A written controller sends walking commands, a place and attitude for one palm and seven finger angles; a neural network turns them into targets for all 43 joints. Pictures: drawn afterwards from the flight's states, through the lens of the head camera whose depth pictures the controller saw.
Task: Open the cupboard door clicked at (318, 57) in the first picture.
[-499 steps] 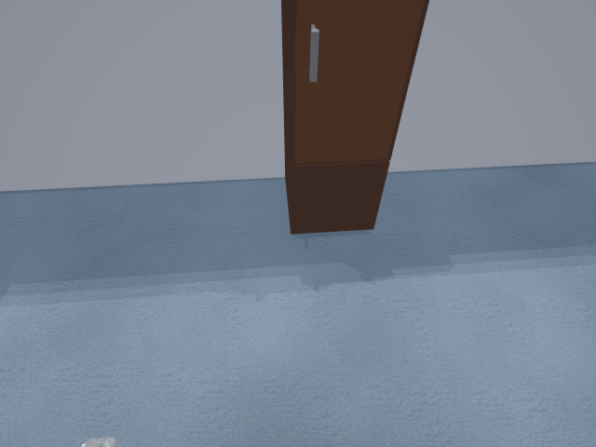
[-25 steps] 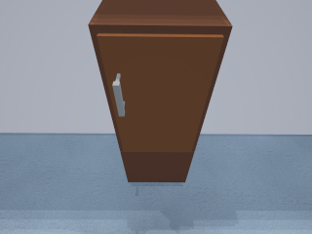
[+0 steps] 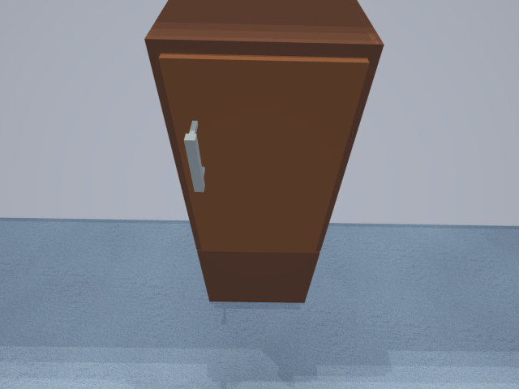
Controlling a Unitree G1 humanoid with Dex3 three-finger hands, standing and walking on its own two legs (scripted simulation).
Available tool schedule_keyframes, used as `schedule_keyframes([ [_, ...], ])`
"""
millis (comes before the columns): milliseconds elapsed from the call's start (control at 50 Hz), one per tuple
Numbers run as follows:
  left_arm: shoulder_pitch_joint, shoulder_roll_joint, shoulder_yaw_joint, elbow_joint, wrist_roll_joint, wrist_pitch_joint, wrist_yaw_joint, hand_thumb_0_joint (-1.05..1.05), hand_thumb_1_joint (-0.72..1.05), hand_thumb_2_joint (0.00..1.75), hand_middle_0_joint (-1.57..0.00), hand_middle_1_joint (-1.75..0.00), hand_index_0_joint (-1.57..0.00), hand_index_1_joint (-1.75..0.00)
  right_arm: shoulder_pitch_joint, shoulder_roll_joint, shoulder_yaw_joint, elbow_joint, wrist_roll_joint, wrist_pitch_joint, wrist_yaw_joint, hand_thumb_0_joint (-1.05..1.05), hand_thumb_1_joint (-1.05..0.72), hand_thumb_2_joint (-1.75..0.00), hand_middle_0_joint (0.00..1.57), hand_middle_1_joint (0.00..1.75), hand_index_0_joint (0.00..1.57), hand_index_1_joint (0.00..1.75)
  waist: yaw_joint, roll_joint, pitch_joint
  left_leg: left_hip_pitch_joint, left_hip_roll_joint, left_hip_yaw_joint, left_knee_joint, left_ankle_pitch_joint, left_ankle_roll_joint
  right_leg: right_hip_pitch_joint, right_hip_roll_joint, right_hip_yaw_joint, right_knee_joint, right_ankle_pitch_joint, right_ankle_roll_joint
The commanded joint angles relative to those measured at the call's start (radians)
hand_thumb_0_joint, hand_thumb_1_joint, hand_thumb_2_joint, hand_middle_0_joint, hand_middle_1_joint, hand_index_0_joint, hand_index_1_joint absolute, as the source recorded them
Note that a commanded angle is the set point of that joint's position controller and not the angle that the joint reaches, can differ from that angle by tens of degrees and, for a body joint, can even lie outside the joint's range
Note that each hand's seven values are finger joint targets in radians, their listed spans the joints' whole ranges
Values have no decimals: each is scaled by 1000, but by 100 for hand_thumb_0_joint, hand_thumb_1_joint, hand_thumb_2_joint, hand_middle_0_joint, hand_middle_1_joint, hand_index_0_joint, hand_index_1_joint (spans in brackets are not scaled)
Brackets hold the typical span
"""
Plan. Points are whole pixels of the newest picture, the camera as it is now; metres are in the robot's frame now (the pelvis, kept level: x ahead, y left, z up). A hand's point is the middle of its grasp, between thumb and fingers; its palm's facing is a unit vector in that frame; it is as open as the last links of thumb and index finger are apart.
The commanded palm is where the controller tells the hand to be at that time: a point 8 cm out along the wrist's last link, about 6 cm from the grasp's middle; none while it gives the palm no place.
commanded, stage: look again from close up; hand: left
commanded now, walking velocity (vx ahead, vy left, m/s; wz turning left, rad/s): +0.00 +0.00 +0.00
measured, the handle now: (196, 157) +0.52 +0.16 +0.05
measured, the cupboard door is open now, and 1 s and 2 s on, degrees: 0 0 0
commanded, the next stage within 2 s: raise the hand with hooked fingers in 0.46 s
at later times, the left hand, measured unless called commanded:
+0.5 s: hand out of the picture -0.01 +0.16 -0.18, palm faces +0.03 -0.98 -0.17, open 7.3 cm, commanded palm none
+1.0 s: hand (154, 375) +0.15 +0.17 -0.05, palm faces +0.05 -1.00 +0.02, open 8.6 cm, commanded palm +0.13 +0.24 -0.03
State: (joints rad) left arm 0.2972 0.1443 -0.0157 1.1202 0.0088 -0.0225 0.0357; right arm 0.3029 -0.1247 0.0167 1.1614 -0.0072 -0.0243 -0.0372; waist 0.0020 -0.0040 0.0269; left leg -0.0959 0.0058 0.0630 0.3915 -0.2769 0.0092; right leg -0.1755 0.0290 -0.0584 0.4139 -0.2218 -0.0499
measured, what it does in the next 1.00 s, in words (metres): lowers itself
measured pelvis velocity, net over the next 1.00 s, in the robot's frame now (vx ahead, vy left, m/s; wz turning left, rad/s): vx -0.03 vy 0.00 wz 0.03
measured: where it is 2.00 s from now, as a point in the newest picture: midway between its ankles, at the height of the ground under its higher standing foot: outside the picture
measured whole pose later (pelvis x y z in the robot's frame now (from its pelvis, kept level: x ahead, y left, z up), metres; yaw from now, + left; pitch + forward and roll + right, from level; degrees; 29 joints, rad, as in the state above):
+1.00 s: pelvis -0.03 +0.00 -0.07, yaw +2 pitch +10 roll +1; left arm 0.45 0.15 0.07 0.08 -0.20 -0.43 -0.22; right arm 0.13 -0.28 -0.06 0.43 0.02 -0.20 0.00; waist 0.02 -0.04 -0.13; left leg -0.69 0.00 0.05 1.05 -0.53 0.02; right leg -0.76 -0.01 -0.08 1.05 -0.47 -0.06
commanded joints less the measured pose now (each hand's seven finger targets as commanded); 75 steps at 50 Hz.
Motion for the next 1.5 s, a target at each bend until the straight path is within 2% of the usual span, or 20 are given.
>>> schedule_keyframes([
  [0, 54, 82, 18, -34, -2, -12, 4, 0, 90, 90, -20, -30, -20, -30, 77, -85, -16, -14, -3, -14, -6, 0, -90, -90, 20, 30, 20, 30, 1, 0, 54, -89, 102, -88, -80, 136, 20, 27, -137, 142, -72, 173, -10],
  [520, 65, 72, 18, -28, -1, -12, 4, 0, 90, 90, -20, -30, -20, -30, 75, -84, -18, -15, -3, -15, -9, 0, -90, -90, 20, 30, 20, 30, 4, -5, 56, -88, 103, -90, -80, 147, 22, 20, -135, 140, -66, 177, -9],
  [540, 151, 109, 25, 19, 12, -33, 46, 0, 90, 90, -20, -30, -20, -30, -50, -119, -23, -87, 6, -23, 3, 0, -90, -90, 20, 30, 20, 30, 45, 22, 38, -139, 104, -25, 149, 210, -10, 21, -205, 179, -10, 699, 38],
  [560, -586, 298, 72, -1524, -212, -242, 30, 0, 88, 89, -20, -32, -20, -32, -20, -317, -39, -462, 43, -172, -37, 0, -90, -90, 20, 30, 20, 30, -86, 223, -455, 89, -11, -68, 10, 282, 17, 136, -109, 140, 46, 432, 18],
  [580, -227, 256, 102, -1312, -126, -187, 90, 0, 85, 88, -20, -33, -20, -33, -112, -224, -25, -419, 35, -249, -67, 0, -90, -90, 20, 30, 20, 30, 1, 324, -460, 83, 12, -44, 13, 397, 17, 117, -52, 105, 76, 224, -13],
  [600, 48, 62, 1, -1119, -144, -43, 121, 0, 83, 87, -21, -34, -21, -34, -97, -179, -41, -430, 56, -271, -57, 0, -90, -90, 20, 30, 20, 30, -18, 228, -255, -35, 33, -80, 8, 351, -12, -1, -52, 47, 78, 83, 3],
  [620, 49, -69, -85, -1085, -172, -22, 97, 0, 81, 86, -21, -36, -21, -36, -81, -193, -35, -403, 67, -280, -56, 0, -90, -90, 20, 30, 20, 30, -36, 44, -77, -115, 31, -83, 25, 232, 1, -88, -44, 9, 58, 67, 22],
  [640, -26, -28, -65, -1147, -195, -74, 81, 0, 78, 85, -21, -37, -21, -37, -108, -239, -47, -465, 68, -303, -52, 0, -90, -90, 20, 30, 20, 30, -61, -63, 33, -183, 24, -110, 57, 117, 22, -174, -47, 7, 44, -1, 35],
  [680, 4, 15, -1, -1106, -187, -193, 41, 0, 74, 83, -21, -40, -21, -40, -93, -267, -68, -514, 30, -329, -43, 0, -90, -90, 20, 30, 20, 30, -76, -233, -6, -279, -2, -106, 160, 1, 27, -299, -48, -6, 79, -157, 46],
  [700, 59, -1, 8, -1044, -187, -252, 3, 0, 71, 82, -21, -42, -21, -42, -105, -262, -74, -550, 27, -338, -27, 0, -90, -90, 20, 30, 20, 30, -43, -166, -4, -335, -20, -95, 204, -39, 13, -340, -53, 0, 121, -213, 40],
  [760, 290, -42, 51, -976, -233, -467, -149, 0, 64, 79, -22, -47, -22, -47, -153, -246, -92, -648, 9, -343, 20, 0, -90, -90, 20, 30, 20, 30, 39, -223, -102, -507, -36, -66, 349, -51, -12, -385, -43, 2, 285, -211, 24],
  [820, 350, 111, 218, -965, -243, -610, -295, 0, 57, 76, -22, -51, -22, -51, -181, -261, -118, -738, 11, -298, 59, 0, -90, -90, 20, 30, 20, 30, 83, -115, -193, -635, -61, -31, 478, -9, -18, -348, -61, 62, 414, -72, 2],
  [860, 292, 137, 218, -1073, -239, -548, -303, 0, 53, 74, -23, -54, -23, -54, -212, -256, -110, -810, 24, -256, 53, 0, -90, -90, 20, 30, 20, 30, 93, -56, -243, -671, -67, -8, 489, -22, -3, -340, -62, 92, 433, -77, 6],
  [920, 137, 157, 217, -1299, -252, -466, -251, 0, 46, 71, -23, -58, -23, -58, -197, -245, -98, -873, 31, -208, 33, 0, -90, -90, 20, 30, 20, 30, 59, 42, -298, -642, -55, -24, 503, -21, 7, -359, -51, 117, 429, -95, 10],
  [1000, -19, 182, 216, -1508, -238, -510, -192, 0, 36, 67, -24, -64, -24, -64, -100, -227, -78, -851, 16, -191, 7, 0, -90, -90, 20, 30, 20, 30, -29, 23, -331, -595, -17, -77, 553, 57, 21, -398, -28, 90, 463, 46, 24],
  [1100, -92, 172, 143, -1398, -264, -518, -307, 0, 25, 62, -25, -72, -25, -72, -110, -250, -45, -791, 24, -233, -17, 0, -90, -90, 20, 30, 20, 30, -81, 95, -278, -594, -7, -103, 570, -19, 24, -485, -19, 67, 440, -79, 22],
  [1200, -3, 265, 288, -1250, -320, -340, -374, 0, 13, 57, -25, -80, -25, -80, -127, -254, -40, -787, 49, -245, -36, 0, -90, -90, 20, 30, 20, 30, -6, 20, -340, -605, -18, -106, 492, -28, 18, -336, -29, 67, 365, -142, 30],
  [1300, -9, 281, 365, -1287, -351, -311, -325, 0, 1, 52, -26, -87, -26, -87, -142, -235, -33, -784, 41, -256, -36, 0, -90, -90, 20, 30, 20, 30, 37, 4, -330, -567, -13, -111, 415, 58, 11, -263, -29, 30, 365, -43, 25],
  [1400, -58, 266, 343, -1243, -339, -357, -320, 0, -10, 47, -27, -94, -27, -94, -112, -253, -38, -762, 40, -275, -29, 0, -90, -90, 20, 30, 20, 30, 7, 8, -243, -546, -10, -102, 381, 17, 10, -311, -28, 19, 336, -87, 27],
  [1480, -95, 301, 364, -1259, -338, -369, -335, 0, -20, 43, -28, -100, -28, -100, -82, -267, -42, -754, 45, -295, -35, 0, -90, -90, 20, 30, 20, 30, 5, 45, -306, -481, -9, -99, 354, 40, 9, -281, -30, 13, 324, -61, 28],
])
